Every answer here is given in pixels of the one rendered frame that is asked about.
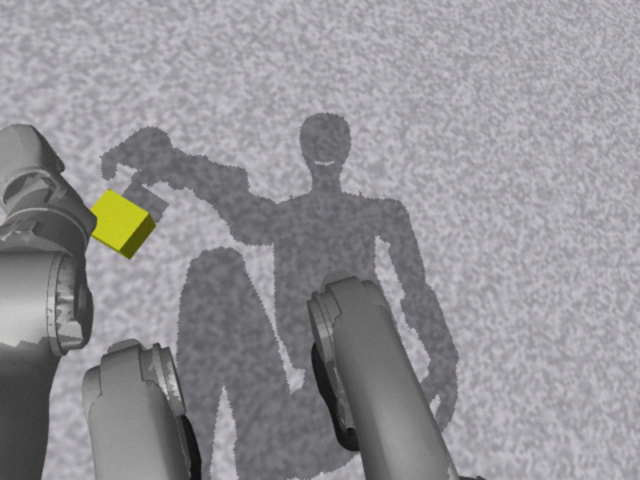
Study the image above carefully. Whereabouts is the right robot foot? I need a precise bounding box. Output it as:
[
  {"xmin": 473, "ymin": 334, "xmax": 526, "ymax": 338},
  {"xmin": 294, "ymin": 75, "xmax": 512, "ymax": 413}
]
[{"xmin": 311, "ymin": 342, "xmax": 360, "ymax": 452}]

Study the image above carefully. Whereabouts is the left robot foot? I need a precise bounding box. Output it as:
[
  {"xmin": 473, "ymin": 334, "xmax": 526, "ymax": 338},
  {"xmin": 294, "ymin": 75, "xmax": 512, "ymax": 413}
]
[{"xmin": 181, "ymin": 415, "xmax": 202, "ymax": 480}]

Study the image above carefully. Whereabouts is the cube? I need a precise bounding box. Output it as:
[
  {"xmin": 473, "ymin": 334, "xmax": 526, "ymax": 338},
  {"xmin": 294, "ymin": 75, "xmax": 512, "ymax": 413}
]
[{"xmin": 90, "ymin": 188, "xmax": 156, "ymax": 260}]

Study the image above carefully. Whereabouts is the left robot hand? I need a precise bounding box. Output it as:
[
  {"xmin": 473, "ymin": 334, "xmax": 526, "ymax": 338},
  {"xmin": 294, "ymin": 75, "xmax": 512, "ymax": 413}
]
[{"xmin": 0, "ymin": 124, "xmax": 65, "ymax": 184}]

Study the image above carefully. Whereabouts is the left robot arm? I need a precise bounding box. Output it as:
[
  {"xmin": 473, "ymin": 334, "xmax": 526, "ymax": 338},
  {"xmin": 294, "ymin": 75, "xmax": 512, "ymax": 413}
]
[{"xmin": 0, "ymin": 166, "xmax": 97, "ymax": 480}]

